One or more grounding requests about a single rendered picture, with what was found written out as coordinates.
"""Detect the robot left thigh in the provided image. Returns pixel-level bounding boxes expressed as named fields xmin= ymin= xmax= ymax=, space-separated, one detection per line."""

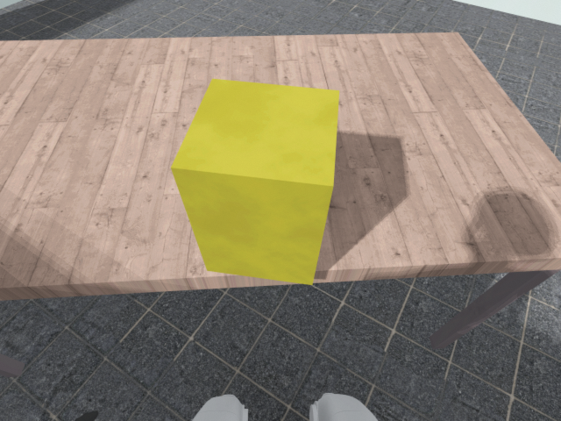
xmin=192 ymin=396 xmax=248 ymax=421

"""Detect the carton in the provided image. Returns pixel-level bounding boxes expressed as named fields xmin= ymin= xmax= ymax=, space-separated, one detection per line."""
xmin=171 ymin=79 xmax=339 ymax=285

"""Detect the robot thigh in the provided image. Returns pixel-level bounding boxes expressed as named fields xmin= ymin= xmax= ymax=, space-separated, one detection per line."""
xmin=192 ymin=396 xmax=248 ymax=421
xmin=309 ymin=394 xmax=378 ymax=421

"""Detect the robot right thigh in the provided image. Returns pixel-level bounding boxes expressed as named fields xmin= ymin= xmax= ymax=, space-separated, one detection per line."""
xmin=309 ymin=394 xmax=378 ymax=421

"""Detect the table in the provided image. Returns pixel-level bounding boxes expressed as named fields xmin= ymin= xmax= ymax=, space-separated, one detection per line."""
xmin=0 ymin=32 xmax=561 ymax=377

